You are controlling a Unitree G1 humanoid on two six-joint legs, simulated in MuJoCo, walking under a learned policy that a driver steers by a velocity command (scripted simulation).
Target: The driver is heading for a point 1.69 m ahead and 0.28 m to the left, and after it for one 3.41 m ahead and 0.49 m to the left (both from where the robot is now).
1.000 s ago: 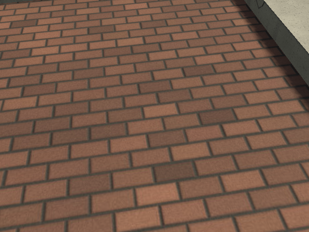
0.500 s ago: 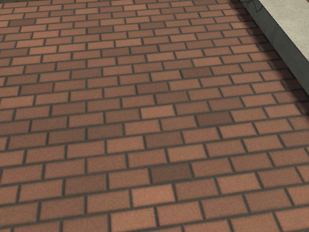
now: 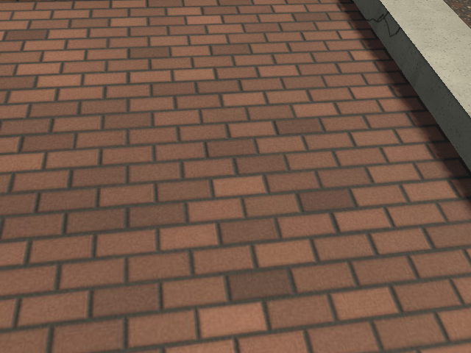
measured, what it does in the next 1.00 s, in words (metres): walks ahead: right foot, then left foot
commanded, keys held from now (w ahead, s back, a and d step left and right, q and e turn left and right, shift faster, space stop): no key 0.84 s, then w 0.16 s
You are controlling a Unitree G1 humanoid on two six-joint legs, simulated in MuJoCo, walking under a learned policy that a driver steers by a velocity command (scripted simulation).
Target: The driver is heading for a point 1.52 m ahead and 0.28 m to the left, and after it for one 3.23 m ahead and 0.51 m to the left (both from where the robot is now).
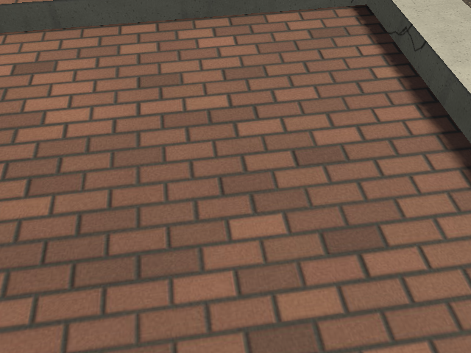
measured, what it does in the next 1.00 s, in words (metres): walks ahead: left foot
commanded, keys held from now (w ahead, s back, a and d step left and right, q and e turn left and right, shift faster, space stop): w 1.00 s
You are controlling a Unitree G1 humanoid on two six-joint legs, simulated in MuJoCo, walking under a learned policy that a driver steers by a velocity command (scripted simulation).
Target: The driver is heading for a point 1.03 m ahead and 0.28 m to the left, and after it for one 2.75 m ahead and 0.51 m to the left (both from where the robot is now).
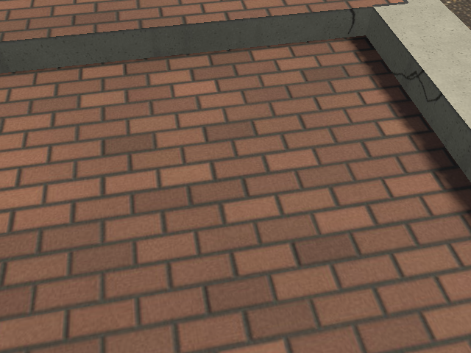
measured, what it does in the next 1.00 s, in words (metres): walks ahead, turning left: right foot, then left foot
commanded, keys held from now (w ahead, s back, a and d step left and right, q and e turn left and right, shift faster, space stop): w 0.20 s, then w+q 0.80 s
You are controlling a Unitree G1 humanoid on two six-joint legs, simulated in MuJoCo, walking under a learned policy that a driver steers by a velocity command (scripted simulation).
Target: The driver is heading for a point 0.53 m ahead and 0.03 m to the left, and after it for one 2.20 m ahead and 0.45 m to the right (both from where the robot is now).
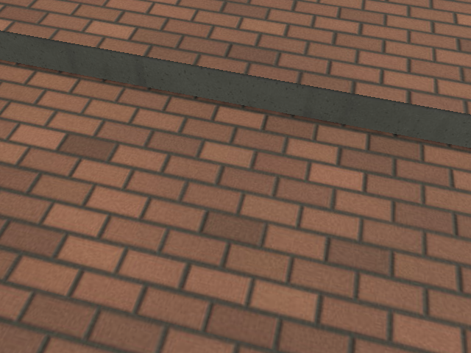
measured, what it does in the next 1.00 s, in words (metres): walks ahead: right foot, then left foot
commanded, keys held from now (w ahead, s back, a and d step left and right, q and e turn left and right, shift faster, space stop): w+q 0.30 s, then w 0.24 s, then w+e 0.46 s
